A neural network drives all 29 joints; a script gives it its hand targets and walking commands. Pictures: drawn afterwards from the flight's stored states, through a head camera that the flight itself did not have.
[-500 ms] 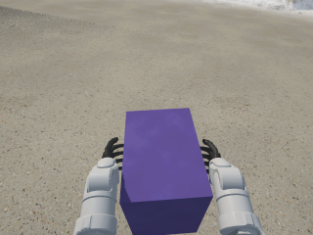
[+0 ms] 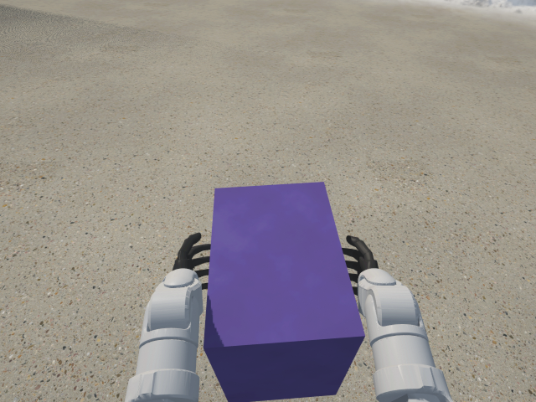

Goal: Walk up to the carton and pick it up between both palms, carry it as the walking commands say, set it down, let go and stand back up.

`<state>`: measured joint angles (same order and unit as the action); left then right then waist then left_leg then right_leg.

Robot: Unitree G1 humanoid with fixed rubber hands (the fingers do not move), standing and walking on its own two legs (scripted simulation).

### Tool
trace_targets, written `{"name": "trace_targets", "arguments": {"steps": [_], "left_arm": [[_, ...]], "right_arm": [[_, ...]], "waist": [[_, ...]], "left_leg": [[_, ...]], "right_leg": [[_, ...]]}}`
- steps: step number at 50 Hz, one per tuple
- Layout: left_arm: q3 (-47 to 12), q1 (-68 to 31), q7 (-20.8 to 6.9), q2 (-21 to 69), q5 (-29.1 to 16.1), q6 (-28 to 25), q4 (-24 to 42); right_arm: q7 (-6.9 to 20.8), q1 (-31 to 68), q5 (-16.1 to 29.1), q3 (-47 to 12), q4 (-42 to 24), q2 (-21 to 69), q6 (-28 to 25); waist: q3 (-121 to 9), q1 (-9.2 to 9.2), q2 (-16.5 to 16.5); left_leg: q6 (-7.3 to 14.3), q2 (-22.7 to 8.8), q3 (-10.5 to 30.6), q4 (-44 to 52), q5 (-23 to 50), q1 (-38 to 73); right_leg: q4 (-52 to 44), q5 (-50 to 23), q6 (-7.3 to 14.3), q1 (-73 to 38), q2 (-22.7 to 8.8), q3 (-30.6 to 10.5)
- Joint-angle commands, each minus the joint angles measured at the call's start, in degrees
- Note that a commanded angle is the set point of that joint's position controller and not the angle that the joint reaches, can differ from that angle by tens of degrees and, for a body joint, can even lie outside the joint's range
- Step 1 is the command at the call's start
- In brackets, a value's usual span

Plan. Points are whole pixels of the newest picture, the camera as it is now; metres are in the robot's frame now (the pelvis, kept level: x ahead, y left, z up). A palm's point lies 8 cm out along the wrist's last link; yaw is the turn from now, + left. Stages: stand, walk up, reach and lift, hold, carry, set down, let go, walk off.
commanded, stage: reach and lift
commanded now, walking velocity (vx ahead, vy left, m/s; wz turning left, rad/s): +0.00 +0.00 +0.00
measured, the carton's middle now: (276, 293) +0.34 -0.01 -0.02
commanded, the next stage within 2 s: hold in 0.58 s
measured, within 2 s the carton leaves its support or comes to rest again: neither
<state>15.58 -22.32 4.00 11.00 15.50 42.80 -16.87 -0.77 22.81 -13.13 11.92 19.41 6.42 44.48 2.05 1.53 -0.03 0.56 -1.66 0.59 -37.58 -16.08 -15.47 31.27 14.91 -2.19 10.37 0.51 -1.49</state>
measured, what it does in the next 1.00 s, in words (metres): stands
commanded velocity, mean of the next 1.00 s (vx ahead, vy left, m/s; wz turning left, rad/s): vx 0.00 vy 0.00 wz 0.01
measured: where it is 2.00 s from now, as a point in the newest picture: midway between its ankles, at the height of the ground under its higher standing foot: outside the picture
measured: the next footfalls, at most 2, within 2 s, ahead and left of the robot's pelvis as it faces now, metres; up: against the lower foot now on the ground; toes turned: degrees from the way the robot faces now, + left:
none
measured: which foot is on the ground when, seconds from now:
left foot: down 0.00-1.00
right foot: down 0.00-1.00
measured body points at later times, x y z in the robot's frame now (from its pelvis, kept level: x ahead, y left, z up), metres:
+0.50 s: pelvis +0.00 +0.00 +0.00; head -0.03 +0.02 +0.45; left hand +0.31 +0.13 +0.05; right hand +0.29 -0.15 +0.04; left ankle +0.05 +0.10 -0.73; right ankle +0.03 -0.15 -0.73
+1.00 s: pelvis +0.00 +0.00 +0.00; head -0.04 +0.02 +0.45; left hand +0.31 +0.13 +0.05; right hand +0.29 -0.15 +0.05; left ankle +0.05 +0.10 -0.73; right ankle +0.03 -0.15 -0.73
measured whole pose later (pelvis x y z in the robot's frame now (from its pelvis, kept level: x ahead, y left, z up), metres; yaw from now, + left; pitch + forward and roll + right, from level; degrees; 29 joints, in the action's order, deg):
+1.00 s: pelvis +0.00 +0.00 +0.00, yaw +0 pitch -8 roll -2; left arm 11.3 -18.1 2.0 9.6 15.4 44.5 -14.5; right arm -2.3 15.1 -13.1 8.6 12.4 7.5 46.6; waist 2.0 1.5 -0.2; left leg 0.6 -1.6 0.6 -35.3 -14.7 -13.1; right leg 29.1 13.6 -2.2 8.1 0.5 -1.7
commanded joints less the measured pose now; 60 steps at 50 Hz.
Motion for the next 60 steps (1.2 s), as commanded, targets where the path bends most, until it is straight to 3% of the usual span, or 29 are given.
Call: {"name": "trace_targets", "arguments": {"steps": [1,3,4,7,9,10,13,17,19,21,22,23,26,29,32,36,38,40,43,46,48,50,51,53,55,56,58,59,60], "left_arm": [[-39.02,-28.60,-14.87,59.77,-16.91,-0.29,1.67],[-39.29,-30.24,-15.24,59.59,-17.07,-0.36,2.53],[-39.46,-26.85,-15.04,60.14,-16.26,0.11,2.07],[-38.21,-21.58,-14.85,59.66,-15.26,0.87,0.77],[-38.38,-21.90,-14.87,58.31,-16.04,0.45,3.57],[-37.18,-19.37,-15.05,58.06,-14.83,0.84,1.32],[-37.87,-19.08,-15.31,58.60,-16.44,0.28,3.14],[-39.87,-18.25,-15.08,59.61,-16.39,0.59,5.11],[-41.11,-17.97,-15.18,60.80,-17.77,0.58,6.77],[-37.24,-16.69,-14.99,57.48,-15.96,0.88,3.57],[-37.31,-19.20,-15.08,58.59,-14.94,1.61,1.12],[-38.46,-20.11,-14.91,59.51,-16.00,0.95,3.70],[-39.26,-23.19,-15.26,59.49,-16.68,-0.07,5.13],[-37.98,-23.22,-15.22,58.77,-15.51,0.26,2.20],[-37.11,-21.81,-15.62,58.60,-15.42,-0.21,1.01],[-40.78,-24.35,-15.53,60.61,-17.50,-0.92,5.81],[-39.63,-22.10,-15.74,61.14,-17.61,-0.64,3.50],[-38.98,-21.75,-15.98,59.89,-17.04,-0.59,3.91],[-39.47,-22.95,-15.94,59.45,-16.60,-0.11,4.78],[-37.97,-21.07,-15.94,59.18,-15.40,0.48,2.28],[-38.71,-20.68,-16.33,59.72,-16.75,-0.62,4.12],[-39.35,-22.97,-16.11,59.88,-16.66,-0.12,3.04],[-39.23,-29.43,-15.38,55.68,-18.36,0.64,7.15],[-38.49,-27.54,-14.70,55.52,-18.06,2.50,5.62],[-40.84,-29.92,-14.18,57.31,-20.61,3.52,9.12],[-43.77,-33.01,-13.53,59.25,-22.79,4.07,12.75],[-43.11,-29.75,-12.03,56.50,-23.04,6.36,16.44],[-42.71,-30.49,-11.26,54.23,-22.59,7.44,17.78],[-42.69,-33.53,-10.54,53.42,-23.78,8.12,18.20]], "right_arm": [[13.19,38.69,18.04,-33.60,-14.80,59.17,-4.58],[13.18,38.20,17.06,-33.21,-13.99,60.19,-4.33],[13.07,35.95,17.71,-34.45,-14.47,60.34,-4.00],[12.75,36.05,18.03,-34.82,-17.15,57.50,-3.79],[12.96,31.43,17.38,-34.81,-15.73,58.90,-3.34],[12.88,32.99,17.43,-34.44,-16.71,57.56,-3.52],[12.29,33.20,17.89,-37.11,-20.47,58.48,-3.41],[12.23,31.24,17.99,-37.15,-21.61,57.03,-3.42],[12.44,32.70,19.30,-39.12,-25.16,56.73,-3.79],[12.30,31.15,16.57,-35.28,-19.38,54.32,-2.67],[12.58,31.47,16.09,-32.44,-16.64,53.62,-2.82],[12.98,32.91,17.59,-34.49,-18.95,54.72,-3.50],[13.09,35.31,17.42,-36.16,-19.37,56.91,-3.81],[13.46,35.73,17.11,-34.26,-16.56,56.20,-3.79],[13.11,35.63,17.34,-34.98,-16.52,57.55,-3.67],[13.37,34.44,19.01,-37.25,-18.91,58.94,-4.38],[12.98,35.38,18.50,-38.02,-21.17,58.89,-4.15],[12.93,36.17,19.44,-38.79,-21.09,59.78,-3.89],[12.87,33.33,17.12,-35.67,-17.65,58.43,-3.35],[12.96,33.68,17.20,-35.44,-16.01,59.10,-2.94],[13.31,36.73,19.05,-37.93,-21.90,58.63,-4.01],[13.28,34.98,18.78,-36.31,-17.68,59.70,-3.79],[12.59,40.57,20.43,-35.72,-19.98,57.73,-3.02],[11.39,37.05,19.16,-34.98,-16.40,57.16,-1.06],[10.20,40.71,20.92,-37.82,-24.32,57.02,-0.07],[9.09,46.09,22.86,-41.14,-31.19,58.95,0.25],[7.16,39.83,22.60,-40.87,-29.25,57.94,3.71],[6.44,42.31,24.00,-42.23,-30.66,57.57,4.83],[4.92,45.09,23.89,-42.53,-32.06,56.77,5.78]], "waist": [[-23.00,-2.57,-3.42],[-24.61,-2.04,-0.62],[-24.07,-2.65,-4.17],[-23.46,-3.64,-5.61],[-21.59,-3.64,-1.31],[-23.40,-3.58,-4.16],[-22.03,-3.54,-0.52],[-24.03,-2.72,-5.27],[-23.42,-2.57,-2.83],[-17.70,-2.18,0.66],[-15.98,-1.59,-5.43],[-18.46,-2.35,-6.24],[-20.86,-1.92,-2.20],[-17.43,-2.34,-3.07],[-17.48,-2.40,-0.72],[-21.59,-2.57,-4.14],[-22.41,-2.98,-0.55],[-21.03,-3.16,-1.43],[-18.72,-1.68,-2.95],[-17.07,-2.85,-4.04],[-19.80,-3.02,-0.49],[-19.28,-2.37,-2.55],[-28.04,-1.59,-8.24],[-22.02,-2.31,-9.38],[-20.28,-2.26,-11.72],[-19.35,-2.58,-12.62],[-22.42,-3.01,-8.64],[-23.46,-3.30,-1.68],[-24.99,-3.37,11.88]], "left_leg": [[-1.37,5.26,4.44,12.42,15.60,16.87],[-0.84,5.40,4.94,12.41,14.29,17.53],[-1.07,5.93,4.54,12.59,14.89,17.67],[-1.31,6.26,4.20,13.05,17.76,17.31],[-1.26,5.85,4.43,13.66,19.17,18.63],[-1.11,6.82,3.59,13.06,19.20,18.37],[-0.32,6.51,4.23,13.48,17.61,17.66],[-0.70,6.64,5.09,12.26,20.46,19.52],[-0.99,5.84,5.64,12.70,20.29,19.07],[-0.34,4.66,6.79,13.89,12.57,16.68],[-1.10,6.00,5.54,14.38,8.00,15.85],[-1.23,5.87,5.36,14.30,8.69,14.61],[-0.10,5.84,5.61,13.27,6.66,14.13],[-0.19,6.35,4.67,14.09,1.03,13.19],[0.16,5.97,4.98,13.84,4.95,14.05],[-0.51,5.60,5.31,13.69,4.73,16.89],[-0.03,5.84,5.25,12.64,8.20,15.96],[-0.03,5.81,4.77,13.41,10.06,14.93],[-0.59,5.57,5.18,14.02,7.71,15.36],[-0.21,6.33,4.54,14.37,4.87,12.75],[-0.28,5.48,5.16,14.20,6.98,14.23],[-0.18,5.64,4.82,13.66,4.86,14.11],[0.89,-9.47,8.84,13.06,16.88,12.39],[3.75,-11.89,14.04,16.54,1.95,1.73],[4.75,-12.03,16.06,19.14,-8.59,-3.87],[5.03,-10.67,13.27,17.91,-7.16,-6.66],[3.63,-7.79,10.06,10.89,-0.33,-9.94],[2.79,-4.64,5.72,1.73,2.79,-14.02],[0.04,1.14,-1.35,-11.67,-3.15,-22.17]], "right_leg": [[-6.18,-11.37,3.06,-5.13,4.22,-3.31],[-6.30,-10.54,2.59,-4.88,4.40,-3.56],[-6.37,-11.73,2.84,-5.16,4.20,-3.49],[-6.86,-12.96,3.17,-6.17,4.48,-3.55],[-7.73,-13.52,2.66,-5.29,4.95,-3.01],[-7.70,-14.61,2.80,-6.20,4.46,-3.59],[-7.47,-13.13,2.73,-6.60,4.82,-3.31],[-6.82,-13.71,3.51,-4.25,4.62,-4.12],[-6.66,-12.77,3.42,-5.03,5.17,-3.49],[-7.45,-5.82,3.21,-2.47,4.74,-3.51],[-7.94,-2.54,3.82,-1.54,4.85,-3.06],[-7.14,-4.32,4.20,-4.10,5.22,-2.68],[-6.43,-2.83,3.80,-3.26,4.95,-2.58],[-7.30,1.88,4.08,-2.45,5.02,-2.13],[-7.53,-0.52,3.51,-1.81,4.50,-2.13],[-6.45,-1.96,3.78,-2.52,4.71,-2.63],[-6.50,-3.72,3.63,-3.61,4.76,-2.79],[-6.78,-5.68,3.27,-3.52,4.52,-2.40],[-7.02,-3.38,3.73,-2.34,4.94,-2.59],[-7.67,-1.81,3.82,-3.09,4.80,-2.28],[-6.97,-3.58,3.25,-4.58,5.13,-2.32],[-6.96,-1.18,3.35,-1.83,4.62,-2.34],[5.01,-6.01,2.34,3.84,-5.90,0.92],[6.95,7.29,2.06,7.26,-2.62,2.59],[11.05,10.96,1.85,8.91,-2.13,4.14],[9.68,8.80,1.65,7.75,-2.49,4.74],[1.32,8.26,2.40,1.79,-4.09,2.86],[-4.86,7.04,4.06,-3.91,-8.43,-2.57],[-8.71,-10.75,6.06,-10.25,-17.91,-13.15]]}}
